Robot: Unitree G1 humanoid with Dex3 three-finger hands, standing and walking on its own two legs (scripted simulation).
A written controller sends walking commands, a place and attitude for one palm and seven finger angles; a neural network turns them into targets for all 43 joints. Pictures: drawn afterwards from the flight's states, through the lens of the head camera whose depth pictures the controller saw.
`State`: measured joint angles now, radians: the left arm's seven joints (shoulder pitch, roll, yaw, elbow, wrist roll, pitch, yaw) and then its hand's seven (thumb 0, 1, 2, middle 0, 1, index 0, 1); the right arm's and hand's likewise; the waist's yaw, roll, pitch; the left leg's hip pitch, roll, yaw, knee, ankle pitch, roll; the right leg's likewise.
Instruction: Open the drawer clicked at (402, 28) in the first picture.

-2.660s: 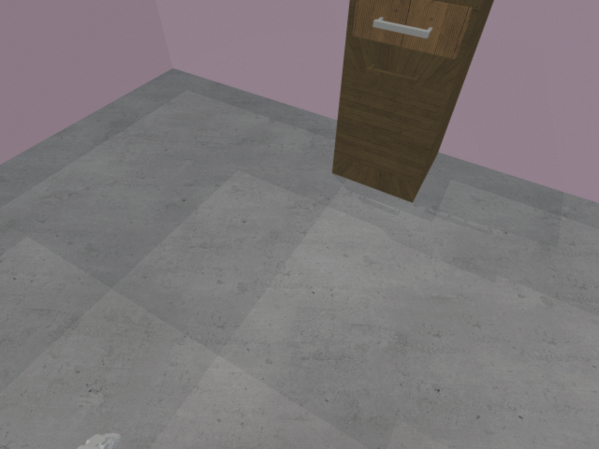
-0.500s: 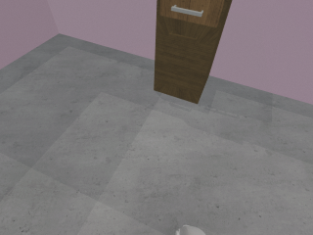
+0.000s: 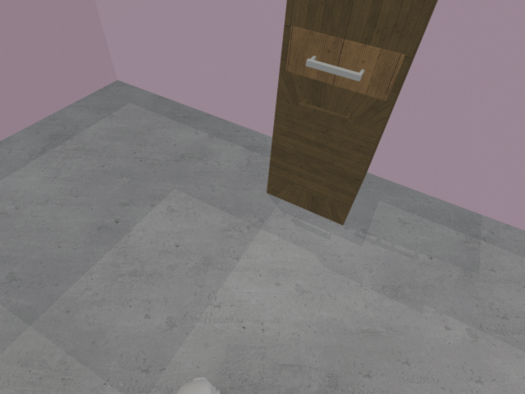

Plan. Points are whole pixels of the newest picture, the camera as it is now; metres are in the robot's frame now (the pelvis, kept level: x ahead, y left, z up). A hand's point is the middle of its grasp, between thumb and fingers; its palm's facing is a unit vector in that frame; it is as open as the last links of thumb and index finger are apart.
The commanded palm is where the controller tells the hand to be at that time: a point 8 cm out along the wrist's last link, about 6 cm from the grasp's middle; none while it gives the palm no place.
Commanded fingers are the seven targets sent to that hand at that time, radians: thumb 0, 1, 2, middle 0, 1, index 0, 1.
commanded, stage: walk to a spot facing it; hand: left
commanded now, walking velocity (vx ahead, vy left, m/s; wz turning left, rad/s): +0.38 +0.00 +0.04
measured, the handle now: (335, 67) +1.12 -0.17 +0.00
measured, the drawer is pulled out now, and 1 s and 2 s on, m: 0.00 0.00 0.00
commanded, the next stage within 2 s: turn to face it in 0.40 s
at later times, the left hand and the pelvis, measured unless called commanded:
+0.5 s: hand (175, 318) +0.29 +0.19 -0.17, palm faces -0.08 -0.98 -0.19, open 7.4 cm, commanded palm none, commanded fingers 0.00 0.90 0.90 -0.20 -0.30 -0.20 -0.30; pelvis +0.22 +0.01 +0.00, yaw -5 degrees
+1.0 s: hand (199, 254) +0.45 +0.18 -0.19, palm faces -0.18 -0.97 -0.17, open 7.3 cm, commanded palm none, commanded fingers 0.00 0.90 0.90 -0.20 -0.30 -0.20 -0.30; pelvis +0.34 +0.01 -0.01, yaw -15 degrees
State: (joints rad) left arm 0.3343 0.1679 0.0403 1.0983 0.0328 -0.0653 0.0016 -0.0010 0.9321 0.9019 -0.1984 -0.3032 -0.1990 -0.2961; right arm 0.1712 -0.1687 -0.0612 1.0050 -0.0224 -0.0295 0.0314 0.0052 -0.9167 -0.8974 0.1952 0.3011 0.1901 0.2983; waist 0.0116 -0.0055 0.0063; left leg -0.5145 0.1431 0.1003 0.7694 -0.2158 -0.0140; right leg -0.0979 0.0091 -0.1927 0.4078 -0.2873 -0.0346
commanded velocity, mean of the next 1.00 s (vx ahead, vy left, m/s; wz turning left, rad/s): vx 0.15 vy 0.00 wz -0.30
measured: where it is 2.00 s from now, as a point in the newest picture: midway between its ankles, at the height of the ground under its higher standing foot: (274, 329)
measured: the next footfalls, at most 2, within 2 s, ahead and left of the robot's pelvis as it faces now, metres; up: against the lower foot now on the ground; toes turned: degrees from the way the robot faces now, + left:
left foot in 0.10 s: +0.17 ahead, +0.13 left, +0.00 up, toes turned +10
right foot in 0.56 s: +0.37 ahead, -0.14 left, +0.00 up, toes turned -15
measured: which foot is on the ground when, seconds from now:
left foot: up 0.00-0.08, down 0.10-0.58, up 0.60-0.94, down 0.96-1.00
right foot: down 0.00-0.10, up 0.12-0.54, down 0.56-0.98, up 1.00-1.00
